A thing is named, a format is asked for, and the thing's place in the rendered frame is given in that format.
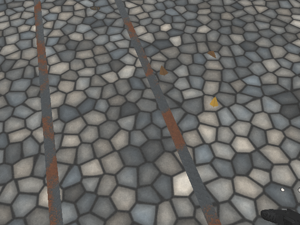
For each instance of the right robot hand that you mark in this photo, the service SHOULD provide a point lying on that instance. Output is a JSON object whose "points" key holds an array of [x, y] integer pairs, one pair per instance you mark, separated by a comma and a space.
{"points": [[281, 217]]}

